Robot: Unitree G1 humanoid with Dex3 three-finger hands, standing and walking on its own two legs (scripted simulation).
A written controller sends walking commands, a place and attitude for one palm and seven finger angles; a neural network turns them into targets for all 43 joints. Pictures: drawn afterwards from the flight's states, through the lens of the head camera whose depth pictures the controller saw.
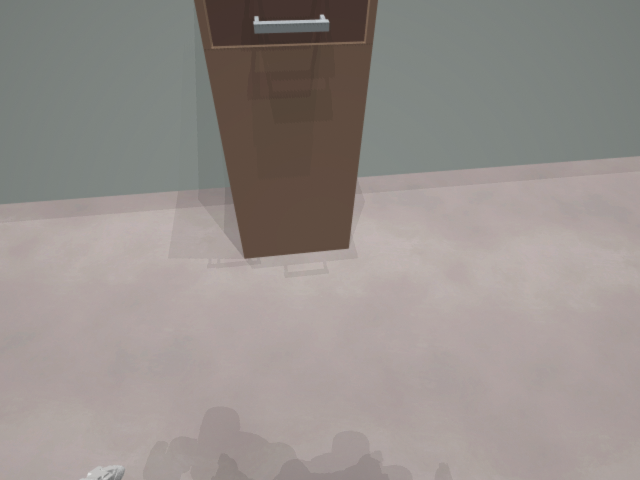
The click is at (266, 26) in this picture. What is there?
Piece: drawer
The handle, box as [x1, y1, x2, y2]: [253, 15, 328, 33]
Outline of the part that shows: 328,20 325,19 323,15 320,15 319,20 259,21 258,17 254,16 255,20 253,22 254,32 258,33 325,31 328,30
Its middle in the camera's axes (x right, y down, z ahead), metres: -0.07 -0.52 +0.93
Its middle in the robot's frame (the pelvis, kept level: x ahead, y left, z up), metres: +1.05 +0.14 +0.14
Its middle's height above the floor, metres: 0.91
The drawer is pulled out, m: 0.00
